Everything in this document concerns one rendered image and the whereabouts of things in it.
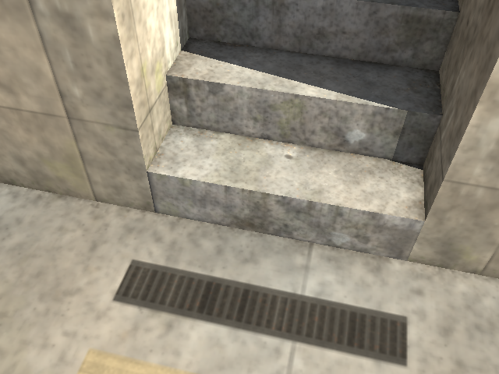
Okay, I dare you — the stairs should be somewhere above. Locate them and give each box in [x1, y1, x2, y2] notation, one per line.
[147, 0, 460, 261]

